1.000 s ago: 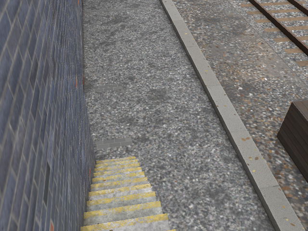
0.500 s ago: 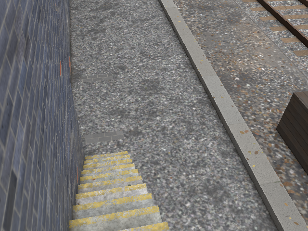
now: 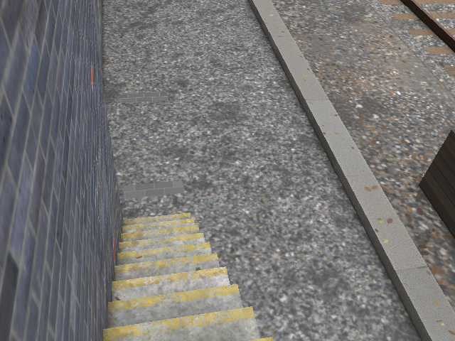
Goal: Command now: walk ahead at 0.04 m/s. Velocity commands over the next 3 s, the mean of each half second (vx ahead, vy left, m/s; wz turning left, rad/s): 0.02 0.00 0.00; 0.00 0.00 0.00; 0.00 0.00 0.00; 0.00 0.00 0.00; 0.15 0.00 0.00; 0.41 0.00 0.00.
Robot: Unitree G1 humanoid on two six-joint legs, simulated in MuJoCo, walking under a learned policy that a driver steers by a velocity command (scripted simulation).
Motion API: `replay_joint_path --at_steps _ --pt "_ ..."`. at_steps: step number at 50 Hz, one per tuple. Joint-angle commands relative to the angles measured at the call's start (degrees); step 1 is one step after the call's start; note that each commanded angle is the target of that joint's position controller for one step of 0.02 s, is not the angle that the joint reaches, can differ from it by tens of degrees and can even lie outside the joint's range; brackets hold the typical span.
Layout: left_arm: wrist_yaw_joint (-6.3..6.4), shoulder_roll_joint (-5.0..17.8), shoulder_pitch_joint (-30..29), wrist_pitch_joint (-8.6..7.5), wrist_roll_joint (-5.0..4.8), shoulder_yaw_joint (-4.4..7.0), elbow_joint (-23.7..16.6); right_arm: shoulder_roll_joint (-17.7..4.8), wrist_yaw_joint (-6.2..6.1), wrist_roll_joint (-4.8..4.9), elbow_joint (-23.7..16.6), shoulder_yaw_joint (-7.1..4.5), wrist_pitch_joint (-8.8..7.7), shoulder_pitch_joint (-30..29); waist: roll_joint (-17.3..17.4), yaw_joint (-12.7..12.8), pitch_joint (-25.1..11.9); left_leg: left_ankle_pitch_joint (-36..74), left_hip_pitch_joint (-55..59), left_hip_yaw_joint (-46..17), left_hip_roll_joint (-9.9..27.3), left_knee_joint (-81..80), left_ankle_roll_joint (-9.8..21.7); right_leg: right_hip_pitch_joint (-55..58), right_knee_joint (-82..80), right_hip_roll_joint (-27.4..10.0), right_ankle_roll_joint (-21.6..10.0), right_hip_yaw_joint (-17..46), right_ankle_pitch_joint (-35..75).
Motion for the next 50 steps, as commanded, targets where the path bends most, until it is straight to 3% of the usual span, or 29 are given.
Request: replay_joint_path --at_steps 1,2,3,5,7,8,9,11,12,13,14,16,17,19,20,22,24,25,26,27,28,30,34,35,36,43,44,46,50 --pt "0.46 -0.62 -0.66 1.75 -0.80 0.70 -2.97 -5.24 -0.09 -0.85 -2.51 0.92 2.12 7.99 4.70 -4.10 3.72 16.35 9.75 -16.55 14.81 -3.30 1.08 -15.18 12.62 2.99 0.78 -0.17 0.42" --pt "0.69 -3.04 1.42 2.05 0.00 0.23 -3.60 -6.51 0.07 -0.99 -1.41 1.36 1.54 7.42 9.61 0.12 3.51 30.44 10.37 -15.60 14.02 1.18 2.27 -14.27 10.97 1.50 0.82 -1.76 -2.54" --pt "0.86 -4.82 3.36 2.05 -0.25 -0.36 -5.97 -15.24 -0.89 -1.28 -0.59 -0.88 0.97 5.94 16.05 1.99 4.09 20.91 7.16 -25.83 19.90 -0.66 8.66 -18.98 15.68 -0.94 -0.15 -1.46 5.53" --pt "0.46 -4.03 -5.22 2.94 -0.65 -0.64 -8.77 -8.02 -1.77 -0.76 -0.23 0.93 1.00 7.43 10.21 -0.63 6.28 8.22 2.87 -23.87 16.59 -3.97 7.50 -19.95 24.17 0.21 -2.18 1.66 6.27" --pt "0.63 -4.46 -3.33 3.09 0.48 -0.72 -8.10 -8.69 -1.89 -0.02 -1.21 1.01 1.06 4.97 4.18 0.88 6.75 10.33 1.87 -20.61 14.83 -0.88 6.09 -20.67 18.36 -0.48 -3.30 2.63 9.75" --pt "-0.05 -5.29 -3.06 3.12 0.24 -0.83 -8.09 -11.39 -1.86 -0.55 -1.32 0.53 0.64 6.84 0.79 1.24 5.67 14.41 2.99 -21.11 16.80 1.67 7.04 -21.75 21.38 -0.97 -2.83 5.11 9.16" --pt "-0.31 -5.25 -3.93 3.00 0.02 -0.88 -8.77 -11.22 -1.79 -0.57 -1.48 0.59 0.67 7.60 0.01 0.77 4.16 16.27 4.16 -20.36 16.50 2.25 7.41 -21.96 22.25 -0.69 -2.53 5.07 8.40" --pt "-0.46 -4.98 -6.10 2.89 -0.24 -1.00 -10.63 -10.11 -1.74 -0.38 -2.15 1.09 0.94 8.49 1.64 -0.21 2.89 17.06 5.02 -18.69 15.39 2.35 8.54 -22.38 23.73 -0.58 -1.74 4.36 8.06" --pt "0.03 -4.32 -8.05 2.04 -0.17 -0.96 -11.77 -5.50 -2.84 -0.76 -2.03 2.51 1.21 8.78 4.04 -2.10 2.30 16.59 6.73 -15.97 12.72 5.04 9.70 -23.83 21.08 -0.28 -1.78 5.73 17.02" --pt "0.01 -4.92 -8.46 1.92 -0.27 -1.21 -12.36 -4.69 -3.28 -1.00 -2.21 3.01 1.49 9.00 5.78 -2.07 1.80 18.01 6.56 -14.95 12.02 5.54 10.20 -22.89 20.48 -0.46 -1.13 4.90 18.45" --pt "-0.14 -5.57 -9.03 2.44 -0.22 -1.75 -13.82 -7.47 -2.89 -0.27 -2.87 2.16 2.01 8.55 9.19 -1.30 2.19 20.68 3.62 -14.06 11.32 0.45 9.66 -19.17 21.59 -0.39 -0.31 -1.80 9.02" --pt "0.35 -4.77 -10.01 2.40 0.48 -2.14 -15.04 -10.19 -2.80 -0.13 -3.99 1.36 1.87 8.08 10.18 -2.22 3.19 18.69 3.62 -13.95 11.20 -1.21 12.17 -17.91 22.17 -1.60 0.59 -3.21 5.64" --pt "0.61 -5.11 -9.99 2.26 1.49 -2.66 -15.80 -9.29 -2.89 0.32 -4.19 1.57 2.09 7.39 12.20 -2.28 3.50 19.20 4.82 -12.98 10.75 -1.04 13.87 -17.82 21.66 -2.76 0.55 -5.22 4.61" --pt "0.82 -4.57 -11.12 1.71 1.72 -2.94 -16.09 -9.23 -3.33 0.13 -4.11 1.32 2.31 7.08 11.39 -3.00 4.52 24.44 5.66 -11.56 10.71 0.42 14.88 -16.70 17.69 -3.55 -0.33 -5.22 3.99" --pt "1.14 -5.37 -11.40 1.59 2.86 -3.82 -16.81 -8.36 -3.87 -0.06 -5.67 1.42 2.63 5.17 12.55 -2.74 2.80 23.88 5.65 -10.29 9.19 -0.33 15.06 -14.72 14.42 -4.09 -0.59 -6.84 4.77" --pt "0.60 -5.66 -10.27 1.35 3.39 -4.57 -17.15 -9.14 -4.34 0.35 -5.52 0.62 3.09 4.28 12.25 -1.89 1.45 23.60 6.40 -9.53 9.22 0.06 14.71 -10.86 4.88 -5.68 -1.70 -6.94 2.16" --pt "0.40 -4.48 -5.93 0.70 3.79 -4.77 -17.24 -10.11 -3.04 1.58 -2.96 -1.40 2.40 8.72 7.91 -0.39 2.47 26.76 4.73 -9.08 10.65 -2.22 14.14 -3.22 -11.44 -7.41 -5.62 -4.70 15.73" --pt "-0.26 -0.33 -8.59 0.72 4.92 -4.45 -18.72 -8.98 -2.73 2.47 -3.13 -1.97 2.28 10.92 -1.51 -3.12 4.39 22.11 4.12 0.00 3.84 1.25 9.27 -2.06 -27.07 -8.19 -9.89 0.93 36.96" --pt "-1.44 3.39 -11.04 0.41 4.78 -3.40 -19.06 -11.54 -2.04 1.53 -3.72 -3.30 1.72 11.76 -9.06 -4.52 2.95 15.70 3.71 2.43 2.53 3.35 7.64 -2.81 -32.49 -9.19 -13.99 6.33 50.45" --pt "-1.77 3.45 -11.43 0.33 5.18 -3.04 -18.90 -10.35 -1.44 0.85 -4.18 -3.23 1.93 10.09 -12.51 -3.20 2.26 5.16 3.40 2.16 3.69 0.49 7.08 -4.07 -38.45 -9.55 -16.54 11.37 49.84" --pt "-1.73 2.30 -14.34 0.40 5.48 -3.14 -18.56 -8.70 -1.20 0.30 -4.60 -2.89 2.54 9.15 -11.63 -3.80 4.45 0.00 4.28 2.86 4.83 -2.24 6.36 -5.95 -40.49 -9.34 -18.21 13.32 43.44" --pt "-1.88 -1.72 -17.88 0.43 4.43 -4.03 -18.36 -3.95 -0.29 -1.16 -3.69 -1.46 3.48 11.47 -9.04 -5.64 4.10 5.30 9.55 4.03 6.08 -4.60 5.25 -7.01 -34.96 -7.27 -16.54 9.69 36.88" --pt "-1.93 -2.64 -18.47 1.14 2.99 -4.74 -20.76 -4.73 0.21 -2.53 -4.85 -0.50 3.12 10.87 -5.84 -4.72 1.20 13.22 9.48 7.19 7.15 -6.25 4.31 -3.62 -28.90 -6.34 -12.72 5.46 27.64" --pt "-1.59 -2.17 -18.38 1.37 2.85 -4.67 -21.22 -5.49 0.49 -2.28 -4.64 -0.71 2.91 12.05 -5.09 -4.79 1.24 12.26 9.06 7.10 7.30 -7.04 4.22 -3.29 -26.91 -5.94 -12.91 4.51 23.31" --pt "-1.88 -4.23 -18.21 1.76 2.31 -5.31 -21.05 -3.55 0.53 -2.19 -4.43 0.20 2.54 12.39 -4.33 -4.82 0.19 10.34 9.39 7.07 7.65 -8.03 3.80 -2.58 -27.43 -5.73 -12.08 4.33 22.40" --pt "-1.87 -4.22 -16.49 2.39 0.42 -4.99 -20.82 -2.46 1.44 -1.90 -2.28 2.18 1.47 14.52 0.43 -2.81 2.27 3.53 4.53 4.98 8.24 -9.05 3.15 -2.71 -17.29 -6.17 -10.46 0.46 12.64" --pt "-1.97 -5.13 -15.20 2.40 0.66 -5.32 -20.75 -3.12 1.53 -1.38 -2.06 2.19 1.45 12.64 1.70 -1.05 3.18 -1.93 1.56 3.81 8.30 -10.16 2.91 -1.17 -18.63 -6.51 -10.00 -0.10 12.42" --pt "-1.51 -5.97 -13.99 1.61 0.67 -5.43 -19.69 -2.54 0.76 -0.59 -2.14 2.24 2.00 13.14 4.00 -2.39 8.47 -6.31 -1.19 1.83 8.64 -13.77 2.45 -4.33 -15.21 -5.75 -8.43 -1.06 7.44" --pt "-1.50 -7.25 -13.58 1.91 0.83 -5.51 -19.22 -2.12 0.85 -0.20 -0.13 1.96 2.29 17.49 3.82 -3.28 5.61 -6.16 5.80 0.38 9.39 -14.35 1.93 -6.50 -12.95 -5.60 -7.53 -2.65 5.21"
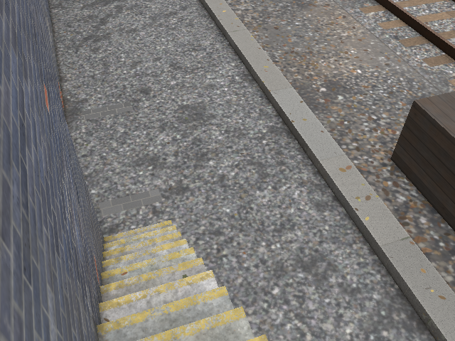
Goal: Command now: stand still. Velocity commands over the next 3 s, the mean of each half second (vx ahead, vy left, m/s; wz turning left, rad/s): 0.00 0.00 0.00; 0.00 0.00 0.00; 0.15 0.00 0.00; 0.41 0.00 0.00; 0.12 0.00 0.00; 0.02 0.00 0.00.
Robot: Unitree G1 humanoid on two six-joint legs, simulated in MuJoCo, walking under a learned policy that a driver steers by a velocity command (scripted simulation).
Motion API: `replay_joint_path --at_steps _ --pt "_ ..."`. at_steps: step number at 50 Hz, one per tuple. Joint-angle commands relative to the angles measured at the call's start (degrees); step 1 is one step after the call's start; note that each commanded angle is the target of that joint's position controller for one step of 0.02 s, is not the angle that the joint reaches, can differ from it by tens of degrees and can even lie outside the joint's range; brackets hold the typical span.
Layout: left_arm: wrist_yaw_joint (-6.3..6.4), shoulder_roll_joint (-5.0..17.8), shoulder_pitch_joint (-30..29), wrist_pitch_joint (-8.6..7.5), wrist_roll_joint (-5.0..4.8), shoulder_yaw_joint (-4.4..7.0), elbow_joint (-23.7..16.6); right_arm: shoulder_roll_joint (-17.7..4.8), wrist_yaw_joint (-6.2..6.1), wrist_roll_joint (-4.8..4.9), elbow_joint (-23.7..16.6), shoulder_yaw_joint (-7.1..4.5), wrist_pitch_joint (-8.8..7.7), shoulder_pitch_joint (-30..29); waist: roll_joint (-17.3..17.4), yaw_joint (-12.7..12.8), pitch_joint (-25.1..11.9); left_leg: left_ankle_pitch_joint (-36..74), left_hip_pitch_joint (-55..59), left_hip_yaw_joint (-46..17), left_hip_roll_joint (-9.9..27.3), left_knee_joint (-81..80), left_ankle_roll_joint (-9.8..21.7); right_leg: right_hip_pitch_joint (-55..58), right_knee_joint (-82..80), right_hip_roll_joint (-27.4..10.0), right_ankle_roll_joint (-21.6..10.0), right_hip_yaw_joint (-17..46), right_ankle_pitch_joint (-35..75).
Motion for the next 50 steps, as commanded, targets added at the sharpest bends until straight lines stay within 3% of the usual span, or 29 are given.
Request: replay_joint_path --at_steps 1,2,3,4,9,16,26,29,30,32,33,34,35,37,38,39,41,42,45,46,50 --pt "0.10 1.85 -0.66 -0.62 0.02 0.83 -3.57 -5.39 -0.52 0.36 -0.30 -0.97 0.20 6.22 0.96 2.34 4.88 1.66 -0.37 -6.58 6.86 -5.80 2.77 -4.01 -10.24 -3.43 -2.19 6.03 8.98" --pt "-0.03 1.81 -0.87 -0.61 0.08 0.81 -3.59 -5.18 -0.73 0.36 -0.08 -1.07 0.38 7.09 0.96 1.88 4.24 4.44 1.18 -5.92 6.68 -5.41 2.22 -4.73 -10.45 -3.51 -2.14 6.38 9.29" --pt "-0.67 0.51 -0.10 -0.91 -0.48 0.79 -3.21 -8.11 -1.15 1.33 2.09 -2.35 0.36 13.13 2.01 1.59 4.46 10.11 4.58 -7.75 8.47 -5.17 2.80 -7.29 -5.38 -3.19 -1.46 4.35 5.19" --pt "-1.31 -0.85 0.17 -0.16 -0.95 0.85 -3.08 -6.03 -2.12 1.03 2.26 -1.53 0.87 12.24 3.09 2.07 2.97 10.64 6.56 -8.47 8.95 -4.43 2.79 -8.03 -4.04 -3.95 -0.03 4.01 5.19" --pt "-1.65 -1.04 1.92 0.23 -0.39 1.06 -2.45 -6.04 -2.76 1.36 0.77 -1.71 1.94 8.98 2.67 2.58 4.05 -0.02 4.33 -9.80 8.80 -6.91 2.55 -7.94 -4.65 -4.57 0.27 3.48 5.36" --pt "-1.26 -0.26 4.31 -0.29 0.30 1.26 -0.45 -5.53 -2.79 1.14 1.89 -1.84 2.08 11.23 2.06 2.24 5.52 2.69 4.09 -8.53 7.95 -5.97 3.55 -7.98 -6.44 -4.44 -0.57 3.89 5.79" --pt "-1.49 0.29 2.57 -0.94 0.65 1.16 -1.28 -4.51 -2.61 0.62 2.24 -1.42 1.67 11.09 -1.41 2.22 4.95 8.67 4.34 -6.62 6.65 -3.29 4.86 -7.29 -10.37 -4.77 -1.61 6.13 9.11" --pt "-1.66 0.43 1.95 -0.96 0.52 1.13 -1.85 -4.28 -2.50 0.41 2.32 -1.26 1.57 11.23 -2.18 2.17 4.03 10.99 4.55 -5.98 6.40 -2.44 4.88 -6.73 -10.96 -4.95 -1.75 6.79 10.22" --pt "-1.20 1.86 2.95 -0.98 0.13 1.80 -0.85 -4.06 -2.00 0.32 3.27 -1.38 1.67 12.05 -1.32 1.72 4.95 10.99 5.09 -5.70 6.30 -2.00 4.96 -7.33 -11.71 -4.37 -2.42 5.90 8.42" --pt "-0.86 1.51 2.73 -0.90 -0.11 1.87 -0.70 -3.65 -1.78 0.34 3.72 -1.25 1.75 12.39 -0.83 1.77 5.15 10.23 4.29 -6.22 6.48 -2.42 5.13 -6.86 -10.84 -4.03 -2.64 5.26 7.58" --pt "-0.68 0.68 1.21 -0.52 1.05 1.06 -1.81 -0.84 -1.94 -0.58 1.09 -0.04 1.70 7.43 -2.25 2.70 3.57 5.58 1.72 -4.75 4.62 -3.00 4.29 -4.40 -14.55 -4.72 -2.90 7.57 13.41" --pt "-0.69 1.48 -0.05 -0.32 1.13 1.17 -2.18 -1.36 -1.96 -0.72 0.56 -0.19 1.60 6.96 -3.94 1.95 3.92 5.20 1.27 -3.53 4.16 -3.27 3.56 -4.18 -16.22 -4.85 -3.70 8.69 15.60" --pt "-0.33 1.28 1.38 -0.78 1.09 0.81 -2.35 -3.56 -1.70 -0.70 1.51 -0.96 1.38 9.47 -4.29 2.30 3.53 5.01 1.83 -3.60 4.22 -3.56 3.23 -3.46 -16.19 -4.60 -4.21 7.92 14.51" --pt "0.12 2.62 0.85 -1.03 0.96 1.04 -2.27 -2.41 -1.02 -0.48 1.15 -0.79 1.31 9.23 -3.85 1.94 4.63 7.32 2.07 -2.99 4.25 -3.48 3.14 -4.49 -16.21 -4.49 -4.59 7.97 13.89" --pt "0.11 2.06 1.28 -1.17 0.70 0.78 -2.31 -2.96 -1.21 -0.59 0.92 -0.87 0.99 9.88 -4.07 2.16 4.41 9.31 1.51 -2.96 4.58 -3.50 3.24 -4.18 -15.00 -4.61 -4.27 7.62 14.16" --pt "-0.28 0.35 0.85 -1.14 1.28 0.04 -3.03 -2.55 -1.47 -0.10 0.86 -0.79 0.93 9.49 -2.95 2.60 3.55 8.86 2.03 -3.50 4.73 -3.65 3.40 -4.33 -14.19 -5.12 -3.54 8.81 14.14" --pt "-0.29 0.20 1.89 -1.51 1.11 -0.13 -2.80 -2.92 -1.57 -0.26 0.66 -0.99 0.96 9.92 -1.57 2.83 4.31 7.43 2.18 -4.55 5.40 -4.33 3.54 -5.54 -12.18 -4.90 -2.76 7.28 10.31" --pt "-0.56 0.48 2.40 -1.60 0.40 0.27 -2.16 -5.56 -1.33 0.87 2.81 -2.02 1.11 13.90 -0.07 2.18 6.06 9.35 4.18 -5.95 6.90 -4.25 4.13 -7.88 -9.19 -4.12 -2.55 5.65 5.75" --pt "-0.56 0.09 3.36 -1.83 0.28 0.45 -1.96 -5.45 -1.31 0.76 2.30 -2.06 1.14 11.73 0.98 3.23 5.82 5.35 3.41 -8.11 8.19 -5.57 5.34 -7.96 -6.91 -4.64 -1.88 4.43 4.21" --pt "-0.99 0.72 1.88 -1.05 0.27 0.89 -1.95 -3.28 -1.66 0.94 1.47 -1.29 1.43 9.81 1.05 2.65 5.50 5.12 3.78 -7.18 7.61 -5.10 4.97 -8.59 -8.17 -5.01 -1.69 5.35 5.37" --pt "-1.61 -0.43 1.67 -0.75 0.06 0.77 -2.04 -3.97 -2.39 0.68 1.99 -1.34 1.80 11.24 0.44 2.44 5.28 1.54 3.43 -7.83 7.38 -5.49 4.41 -7.87 -8.28 -4.94 -1.46 5.08 4.43"
Over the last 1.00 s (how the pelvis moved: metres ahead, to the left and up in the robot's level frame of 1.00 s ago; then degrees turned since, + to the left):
0.02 -0.01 0.00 -3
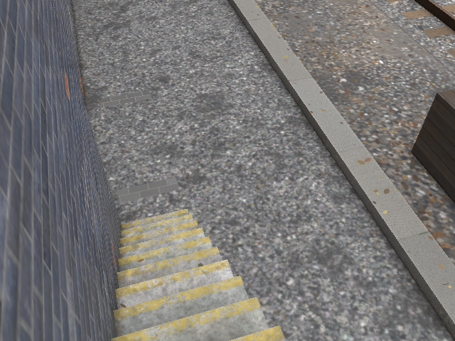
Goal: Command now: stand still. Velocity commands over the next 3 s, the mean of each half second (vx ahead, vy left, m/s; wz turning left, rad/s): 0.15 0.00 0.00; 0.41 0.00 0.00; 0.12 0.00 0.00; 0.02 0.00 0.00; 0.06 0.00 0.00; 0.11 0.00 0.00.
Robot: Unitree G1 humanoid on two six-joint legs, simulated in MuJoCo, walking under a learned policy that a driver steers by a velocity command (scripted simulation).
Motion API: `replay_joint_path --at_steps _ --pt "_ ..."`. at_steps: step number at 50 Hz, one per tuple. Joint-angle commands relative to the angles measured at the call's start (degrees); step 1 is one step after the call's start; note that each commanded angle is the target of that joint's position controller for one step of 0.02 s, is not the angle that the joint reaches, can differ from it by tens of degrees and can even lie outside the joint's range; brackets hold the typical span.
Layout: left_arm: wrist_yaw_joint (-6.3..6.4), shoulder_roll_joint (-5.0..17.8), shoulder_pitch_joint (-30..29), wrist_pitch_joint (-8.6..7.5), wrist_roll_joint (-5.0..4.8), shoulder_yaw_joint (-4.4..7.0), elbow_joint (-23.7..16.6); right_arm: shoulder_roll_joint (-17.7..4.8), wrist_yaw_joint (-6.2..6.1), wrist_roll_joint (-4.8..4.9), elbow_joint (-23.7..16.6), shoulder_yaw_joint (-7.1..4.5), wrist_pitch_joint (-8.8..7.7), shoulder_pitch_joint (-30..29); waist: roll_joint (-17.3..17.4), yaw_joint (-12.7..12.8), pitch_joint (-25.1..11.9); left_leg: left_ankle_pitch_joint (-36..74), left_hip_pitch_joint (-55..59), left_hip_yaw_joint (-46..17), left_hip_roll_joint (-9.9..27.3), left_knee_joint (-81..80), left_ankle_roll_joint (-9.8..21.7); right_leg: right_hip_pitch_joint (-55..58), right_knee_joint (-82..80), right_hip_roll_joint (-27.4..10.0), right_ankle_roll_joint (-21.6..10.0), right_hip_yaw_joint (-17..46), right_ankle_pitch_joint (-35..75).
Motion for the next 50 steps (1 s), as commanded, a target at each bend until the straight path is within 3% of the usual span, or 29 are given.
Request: replay_joint_path --at_steps 1,7,9,11,13,16,21,24,27,30,32,33,34,35,36,37,38,39,40,41,42,43,44,45,46,47,48,49,50 --pt "-0.36 -0.16 -2.00 -0.60 -0.01 -0.03 -3.97 -4.24 -0.43 0.01 0.49 -0.61 0.30 9.40 0.37 0.07 4.27 -0.05 2.36 -7.98 9.26 -3.41 3.47 -7.03 -8.52 -2.03 -3.02 4.19 4.24" --pt "-0.04 -0.28 0.49 -0.62 0.46 0.20 -2.52 -4.96 -0.27 0.30 0.99 -1.04 0.03 9.17 1.74 0.62 5.79 -6.33 -0.23 -9.06 9.70 -4.05 4.65 -6.57 -6.12 -1.40 -3.76 2.92 0.97" --pt "1.44 2.16 -0.51 -1.58 1.86 -0.04 -2.94 -2.70 1.07 -0.74 -0.26 -0.89 -0.33 7.34 -1.97 0.00 6.94 -7.11 -0.95 -4.75 6.09 -3.22 3.43 -6.20 -16.28 -1.14 -6.29 5.10 8.90" --pt "1.63 2.03 -0.81 -1.38 1.31 -0.33 -3.27 -0.39 1.26 -0.64 0.63 -0.26 -0.46 10.76 -2.47 -0.72 5.39 -14.60 1.00 -4.51 5.49 -4.32 2.45 -6.39 -18.02 -0.23 -7.15 4.77 3.57" --pt "1.54 1.21 -0.11 -1.64 0.99 -0.69 -3.23 -1.67 0.84 -0.31 0.27 -0.40 -1.15 10.85 -1.14 0.30 6.33 -21.32 -2.04 -5.62 5.90 -6.21 2.24 -4.69 -17.10 0.30 -6.97 3.60 0.98" --pt "1.45 1.64 -2.47 -2.15 1.51 -0.91 -4.55 -2.34 -0.34 -0.29 -0.68 -0.17 -1.83 9.95 -3.40 0.10 2.99 -7.22 2.45 -4.12 5.87 -3.98 2.86 -6.20 -13.40 -0.50 -5.96 4.56 6.87" --pt "1.95 0.14 -1.16 -2.58 0.66 -1.66 -5.08 -5.26 -0.97 1.30 -1.78 -1.06 -2.05 7.54 3.02 0.89 2.96 -19.73 6.80 -14.44 11.23 -4.14 8.67 -14.14 -3.52 1.01 -4.55 0.05 -1.24" --pt "2.11 2.38 -0.08 -4.32 0.24 -1.35 -4.99 -8.01 -0.63 1.67 -0.71 -2.59 -2.25 9.38 5.47 -0.06 3.76 -11.03 9.35 -15.70 11.30 0.61 11.07 -18.09 -0.56 1.37 -6.68 -2.28 -2.07" --pt "2.26 2.64 -1.41 -4.75 0.45 -1.44 -6.46 -6.71 -0.45 1.34 -1.10 -2.58 -2.51 8.01 5.64 0.01 2.38 0.42 9.56 -14.67 10.16 5.53 11.90 -16.54 -2.33 0.89 -7.05 -1.73 4.01" --pt "1.13 7.66 -2.63 -5.03 0.88 0.04 -7.49 -7.90 -0.38 0.24 -2.83 -2.82 -2.26 2.73 -4.06 0.38 -1.26 15.76 6.53 -7.22 4.29 15.20 11.65 -9.96 -10.92 1.33 -7.54 -0.91 22.27" --pt "0.34 9.62 -2.05 -4.41 1.32 0.65 -8.88 -6.12 -0.72 -0.85 -5.76 -2.13 -2.21 -3.24 -9.55 2.65 -1.58 22.68 -3.08 -1.17 -0.50 20.97 8.93 0.46 -22.15 1.00 -10.11 3.35 30.07" --pt "0.58 11.11 -0.38 -3.93 1.34 1.36 -8.57 -6.97 -0.84 -0.60 -6.31 -2.39 -2.61 -4.09 -8.82 3.17 -0.88 20.64 -5.12 -1.53 -1.00 23.19 8.98 1.54 -27.09 -0.09 -11.60 8.98 31.03" --pt "0.59 13.29 1.99 -4.54 0.88 1.97 -7.75 -7.20 -0.21 -1.02 -7.44 -2.73 -3.12 -7.27 -9.71 4.65 0.56 11.92 -12.12 -3.07 -2.47 29.39 9.22 4.68 -32.66 -3.25 -14.38 16.62 32.05" --pt "0.92 14.82 5.52 -5.62 0.74 2.51 -6.15 -6.95 -0.05 -0.58 -10.24 -2.96 -3.26 -13.83 -15.36 6.60 5.92 -12.47 -25.43 -7.25 -4.95 36.11 9.56 8.41 -37.56 -6.92 -17.59 26.61 37.55" --pt "1.57 15.74 8.16 -6.98 -0.06 3.21 -4.64 -6.73 -0.29 1.93 -13.93 -3.26 -4.67 -20.21 -15.67 7.35 14.09 -24.99 -37.53 -14.51 -5.49 33.67 9.46 10.02 -37.59 -7.32 -18.96 31.57 40.98" --pt "1.99 15.92 6.27 -7.62 -0.15 3.37 -4.76 -6.99 -0.15 3.61 -14.69 -3.62 -5.77 -21.90 -15.33 6.38 16.87 -27.17 -41.88 -18.72 -3.91 27.78 9.01 10.29 -35.05 -9.29 -18.38 31.38 43.10" --pt "2.60 14.55 3.48 -6.76 0.65 3.20 -5.23 -7.33 0.55 3.29 -12.57 -3.89 -6.41 -16.68 -14.21 3.69 14.64 -18.33 -33.91 -16.73 -2.36 20.34 8.51 6.04 -30.53 -8.37 -16.29 25.59 43.42" --pt "2.59 13.96 -1.65 -5.35 1.38 3.20 -4.15 -7.95 0.88 0.88 -7.82 -5.10 -5.62 -2.60 -14.87 -3.91 7.07 -3.31 -11.59 -5.97 -3.64 24.56 7.32 -5.34 -21.53 -5.62 -14.35 14.33 45.79" --pt "1.68 15.62 -10.04 -4.84 1.77 3.81 -5.06 -7.63 1.89 -1.97 -3.01 -5.77 -4.53 11.93 -16.80 -11.97 -1.59 13.80 12.46 -1.29 -5.74 38.41 7.25 -17.26 -15.52 -4.83 -12.48 11.79 48.86" --pt "1.46 15.27 -15.70 -4.48 0.67 3.87 -7.72 -6.70 1.85 -2.67 -2.09 -5.88 -4.14 16.28 -11.47 -17.13 -4.86 14.25 20.39 -2.09 -5.62 30.49 8.60 -19.95 -6.54 -2.05 -7.28 3.49 58.00" --pt "1.92 14.87 -20.36 -4.90 -0.46 4.16 -8.71 -5.95 1.88 -3.62 -0.76 -5.20 -3.67 20.44 -4.66 -21.07 -3.60 10.93 20.42 -5.28 -3.22 19.21 11.73 -19.52 13.28 3.36 -3.74 -1.60 48.36" --pt "2.87 7.48 -18.58 -4.94 -0.14 2.26 -9.42 -5.39 1.86 -3.85 -2.14 -3.34 -3.41 12.95 7.21 -15.00 0.94 9.21 12.57 -15.51 3.63 10.23 14.24 -19.26 26.66 8.73 -0.68 -1.98 15.89" --pt "3.37 6.71 -10.28 -6.24 0.78 2.83 -9.10 -6.64 1.02 -1.60 -4.56 -2.85 -4.62 7.71 11.32 -9.39 6.27 13.06 7.73 -15.65 -0.31 21.31 12.50 -26.63 29.43 8.62 -1.12 4.22 15.33" --pt "3.21 7.66 1.50 -6.38 -0.10 3.58 -6.18 -9.08 1.02 -0.28 -4.69 -3.82 -5.18 5.31 11.22 -2.73 3.16 0.06 6.83 -19.32 1.50 24.12 12.85 -29.08 18.30 6.16 -2.99 7.45 23.28" --pt "3.08 8.79 3.04 -7.02 -0.57 3.43 -5.13 -11.22 0.89 1.80 -4.92 -4.43 -5.05 1.50 8.21 -0.15 4.81 -6.71 2.18 -25.34 5.15 23.83 12.54 -33.60 12.13 2.51 -4.39 5.83 27.19" --pt "2.60 8.97 -0.33 -7.08 -0.11 2.98 -6.34 -10.13 -0.44 3.28 -6.91 -3.58 -5.16 -5.88 4.18 3.06 6.36 -12.34 -6.49 -32.00 8.02 24.29 12.83 -33.63 0.65 -0.70 -3.61 5.74 36.39" --pt "1.88 10.37 -2.21 -6.57 1.31 2.68 -7.33 -6.13 -2.01 3.48 -10.45 -1.56 -4.97 -15.24 -4.28 6.10 7.48 -12.99 -22.05 -29.03 4.57 25.74 11.58 -21.11 -15.46 -1.33 -1.80 3.21 50.04" --pt "1.27 9.82 -3.54 -6.44 3.64 2.20 -7.98 -6.67 -2.90 2.72 -11.28 -1.04 -5.43 -18.52 -7.00 5.76 6.71 -5.82 -32.40 -26.71 3.29 24.59 10.36 -6.77 -23.86 0.82 0.11 -0.77 58.72" --pt "0.34 8.04 4.74 -6.51 4.22 2.74 -3.76 -10.08 -2.63 0.62 -10.01 -1.61 -6.42 -19.96 -3.68 9.24 2.52 0.28 -37.87 -27.59 5.16 28.64 9.37 5.77 -14.07 2.50 0.11 -0.67 65.43"
Over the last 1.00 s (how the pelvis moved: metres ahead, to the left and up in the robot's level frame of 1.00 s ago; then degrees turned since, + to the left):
0.00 0.01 0.00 0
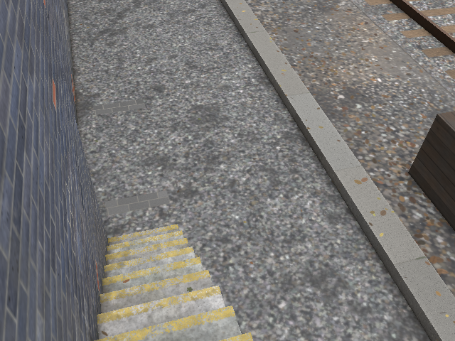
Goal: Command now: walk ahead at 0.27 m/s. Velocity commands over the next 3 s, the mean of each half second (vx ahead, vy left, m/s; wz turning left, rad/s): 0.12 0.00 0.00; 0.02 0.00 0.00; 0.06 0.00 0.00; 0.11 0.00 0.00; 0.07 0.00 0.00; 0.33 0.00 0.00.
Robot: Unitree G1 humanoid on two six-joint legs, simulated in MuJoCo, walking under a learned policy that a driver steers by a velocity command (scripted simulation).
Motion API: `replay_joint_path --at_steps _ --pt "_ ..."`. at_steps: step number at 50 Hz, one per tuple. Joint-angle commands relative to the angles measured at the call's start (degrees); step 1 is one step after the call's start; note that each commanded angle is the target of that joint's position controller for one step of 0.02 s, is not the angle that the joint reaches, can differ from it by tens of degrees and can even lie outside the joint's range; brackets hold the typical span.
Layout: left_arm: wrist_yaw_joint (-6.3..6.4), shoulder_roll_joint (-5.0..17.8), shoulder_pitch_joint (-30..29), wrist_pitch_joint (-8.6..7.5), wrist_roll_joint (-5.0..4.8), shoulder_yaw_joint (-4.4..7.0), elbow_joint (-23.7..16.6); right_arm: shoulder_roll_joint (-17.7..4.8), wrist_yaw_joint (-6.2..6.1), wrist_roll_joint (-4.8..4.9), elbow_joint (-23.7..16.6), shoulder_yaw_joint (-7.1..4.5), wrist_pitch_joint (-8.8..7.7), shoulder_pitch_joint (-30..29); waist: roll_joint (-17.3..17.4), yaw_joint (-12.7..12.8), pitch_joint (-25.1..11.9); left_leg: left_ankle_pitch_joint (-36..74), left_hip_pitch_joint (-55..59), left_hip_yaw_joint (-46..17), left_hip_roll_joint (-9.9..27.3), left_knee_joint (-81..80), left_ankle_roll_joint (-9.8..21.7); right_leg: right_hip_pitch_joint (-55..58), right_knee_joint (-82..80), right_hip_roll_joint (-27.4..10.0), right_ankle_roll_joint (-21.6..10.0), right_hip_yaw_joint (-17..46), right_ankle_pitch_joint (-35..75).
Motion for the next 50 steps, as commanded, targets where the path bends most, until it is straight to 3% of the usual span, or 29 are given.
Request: replay_joint_path --at_steps 1,2,3,4,5,6,7,8,9,10,11,12,13,15,16,18,20,21,23,24,25,26,28,31,36,40,42,44,50 --pt "-1.56 2.47 9.61 -1.68 0.29 0.91 1.00 -6.11 -1.91 0.70 -4.99 -0.60 -2.93 -11.87 4.69 7.23 1.99 20.78 -14.04 -20.04 13.73 -2.58 4.97 8.26 -5.08 -1.00 1.47 1.28 22.64" --pt "-1.57 6.55 5.19 -2.07 -0.28 2.04 -0.58 -5.57 -2.47 2.57 -3.69 -0.83 -3.36 -4.88 5.55 3.92 4.51 9.74 -8.44 -15.82 9.39 2.69 3.73 -1.30 -15.61 0.39 0.81 0.64 25.81" --pt "-1.74 5.44 0.15 -2.58 0.79 1.58 -1.57 -2.90 -2.83 3.45 -1.92 -0.59 -3.44 1.34 7.29 0.01 6.17 9.67 -3.41 -16.75 8.67 3.53 3.35 -5.98 -22.33 -0.62 0.74 0.71 23.89" --pt "-2.12 4.93 -0.26 -3.61 2.11 1.30 -2.49 -3.02 -3.50 2.86 0.12 -0.79 -3.04 3.65 13.06 0.96 7.72 11.57 -6.18 -17.28 6.40 5.86 4.24 -4.28 -29.39 0.49 0.10 -0.04 19.51" --pt "-3.41 3.72 -1.90 -4.25 3.09 -0.14 -3.40 -0.03 -4.24 3.50 -2.31 -0.19 -1.88 1.20 4.76 -0.70 7.96 2.65 -17.16 -4.95 -0.33 6.91 3.18 14.51 -52.67 4.18 0.26 -5.63 40.64" --pt "-4.07 0.20 -3.16 -3.80 2.21 -0.47 -3.66 -1.91 -3.38 1.30 -1.50 -1.09 -1.52 2.32 6.52 -3.14 5.68 -4.32 -23.54 -4.76 1.08 4.52 4.37 27.77 -54.44 6.37 0.21 -8.28 45.85" --pt "-3.79 0.36 0.98 -3.60 0.71 0.17 -2.86 -3.74 -2.77 1.26 -1.62 -1.89 -1.88 -1.84 8.19 0.81 7.02 2.79 -28.76 -7.89 2.78 9.54 4.90 34.96 -53.24 5.29 -0.87 -7.02 40.44" --pt "-3.04 2.38 16.42 -3.63 0.51 1.92 2.75 -4.81 -1.76 1.36 -3.94 -2.04 -2.43 -13.06 13.08 10.63 2.68 11.16 -31.82 -9.73 5.37 19.32 4.96 44.34 -51.31 1.76 -2.73 -2.83 40.71" --pt "-2.00 6.13 37.27 -3.05 1.37 3.86 9.51 -3.91 0.06 -0.48 -6.92 -1.87 -3.64 -24.42 8.95 23.45 -4.05 23.88 -41.62 -5.78 1.76 36.03 0.63 65.94 -48.54 0.56 -4.90 -4.65 39.13" --pt "-1.43 6.99 46.16 -3.79 1.45 2.86 12.56 -0.98 -0.14 1.61 -7.26 -2.23 -4.60 -21.12 -1.02 24.04 -6.33 -16.84 -37.41 -2.55 -7.59 69.03 -5.32 67.24 -69.88 -11.21 -13.36 8.17 51.49" --pt "-2.35 5.02 30.57 -3.84 4.54 0.01 12.38 3.77 0.65 2.87 -5.54 -1.16 -4.07 -1.22 -16.66 6.04 -12.07 -17.49 -41.86 -17.30 -3.35 76.27 -6.31 67.88 -47.87 -18.87 -22.06 24.03 69.41" --pt "-2.42 3.67 25.31 -4.43 2.97 -0.24 11.70 1.08 1.21 2.87 -5.37 -1.28 -3.55 -1.58 -14.42 4.78 -11.84 -16.10 -43.96 -21.01 -0.46 73.75 -6.10 63.93 -47.71 -22.62 -26.63 25.37 69.17" --pt "-2.87 2.44 24.90 -4.40 1.83 -0.39 12.88 -2.27 0.54 2.39 -5.18 -2.30 -3.32 -3.19 -1.44 3.47 -6.65 -8.81 -42.59 -20.45 0.12 65.07 -4.70 52.85 -51.73 -20.59 -25.90 21.54 55.24" --pt "-1.16 7.81 26.00 -2.45 4.67 1.49 14.81 -0.48 -0.84 2.14 -3.75 -2.56 -1.21 -5.75 8.25 2.82 -2.05 5.19 -39.64 -16.70 -1.08 59.08 -3.83 37.57 -56.87 -18.74 -24.62 21.90 35.85" --pt "0.57 10.63 19.71 -1.04 6.06 1.89 13.16 3.47 0.15 2.97 -7.40 -0.50 0.84 -8.38 -5.74 0.57 1.02 11.62 -41.11 -17.56 2.01 46.89 -6.77 30.47 -58.63 -21.98 -25.94 27.31 19.51" --pt "2.78 4.90 10.64 2.45 4.77 -0.11 10.57 3.54 1.89 0.71 -9.02 0.37 3.29 -13.00 -2.38 -2.21 3.36 25.41 -19.62 -7.01 6.70 12.58 -4.33 15.30 -61.31 -9.35 -18.07 15.72 0.10" --pt "0.73 12.19 1.47 1.82 4.53 0.95 7.94 1.91 3.53 0.31 -1.67 -0.23 2.85 1.51 -9.25 -7.64 -1.34 33.47 15.39 4.14 3.33 25.47 -6.95 -4.92 -65.74 -7.44 -14.83 7.14 -2.50" --pt "0.70 10.46 -0.11 1.93 2.50 0.94 7.63 0.43 4.05 -0.27 -0.97 -0.76 2.88 1.30 -9.33 -6.85 1.14 36.72 15.09 3.84 4.79 17.38 -6.42 -3.61 -63.81 -4.94 -13.53 2.81 -9.60" --pt "-0.12 4.54 1.45 1.30 0.62 -0.66 9.98 4.47 2.67 -1.99 -0.62 1.24 3.00 5.46 -12.48 -8.99 5.04 16.02 20.71 5.26 6.84 3.42 -3.84 0.78 -61.36 -4.98 -9.73 2.86 -0.52" --pt "-0.26 2.04 2.98 0.84 0.48 -1.29 10.04 5.06 2.30 -3.14 1.14 1.55 2.58 5.68 -9.53 -7.81 5.42 12.01 19.18 2.84 7.31 -5.07 -2.39 8.39 -55.91 -5.60 -8.74 2.37 10.00" --pt "0.09 0.07 10.91 1.04 -0.08 -1.10 11.59 3.05 2.23 -3.03 0.08 1.50 1.23 1.65 -1.51 -2.00 7.70 29.74 10.94 -2.27 9.47 -16.29 -1.43 18.79 -49.49 -1.98 -5.74 1.27 10.84" --pt "0.61 0.21 23.21 2.16 -0.93 -0.37 12.65 3.36 2.08 -2.67 -1.66 2.66 0.82 -6.66 8.76 8.56 7.71 38.07 2.40 -10.00 10.74 -20.45 0.88 27.05 -49.77 -0.99 -2.47 2.75 -7.84" --pt "1.68 2.13 19.26 3.83 -1.51 -0.20 8.38 1.07 3.50 -1.17 -2.05 2.23 0.38 -12.07 15.29 9.23 12.30 15.02 -10.74 -16.06 11.93 -33.69 0.62 31.84 -52.05 -1.15 -2.36 4.09 -19.82" --pt "1.42 2.05 14.85 4.58 -0.41 -0.75 7.98 -2.19 3.02 -1.31 -0.86 1.49 0.25 -14.15 11.29 8.17 14.41 -0.84 -12.06 -15.50 11.15 -41.82 -4.16 38.47 -56.35 -2.75 -1.49 4.74 -14.24" --pt "-0.97 3.19 14.14 4.41 -0.81 0.32 7.99 -5.86 1.35 1.24 2.89 -0.73 1.40 -4.08 9.14 3.63 6.98 32.91 9.85 -14.63 13.49 -38.24 -7.09 34.95 -62.30 -2.38 1.82 3.95 -8.52" --pt "-1.42 1.34 12.22 3.83 -0.21 0.24 6.95 -5.36 0.90 0.75 3.45 -1.56 1.63 -4.02 7.14 2.68 1.27 40.38 15.66 -12.06 13.05 -36.41 -5.47 36.91 -63.50 -2.63 1.91 4.39 -6.38" --pt "-1.41 1.00 12.33 3.82 -0.29 0.31 6.80 -4.31 0.79 0.74 3.94 -1.50 1.69 -4.37 6.87 3.25 1.50 38.88 15.00 -9.92 11.69 -36.06 -4.24 37.67 -64.53 -2.51 1.89 4.22 -5.18" --pt "-0.73 1.97 11.69 4.03 0.76 -0.06 6.36 -2.78 0.12 -1.07 2.42 -0.53 2.19 -5.98 4.34 3.12 1.79 35.62 14.14 -6.68 9.05 -37.21 -2.87 38.02 -65.47 -1.47 0.68 3.45 -3.15" --pt "0.50 3.70 15.72 3.09 -0.21 -0.17 7.77 -4.91 0.59 -0.48 2.79 -1.29 1.08 -2.47 -0.57 3.70 4.70 34.39 13.05 -4.56 9.93 -37.02 -3.10 40.43 -69.14 -0.48 -1.41 4.51 4.74"
Over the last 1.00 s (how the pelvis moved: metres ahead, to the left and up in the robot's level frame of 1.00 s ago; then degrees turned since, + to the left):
0.16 0.00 -0.07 2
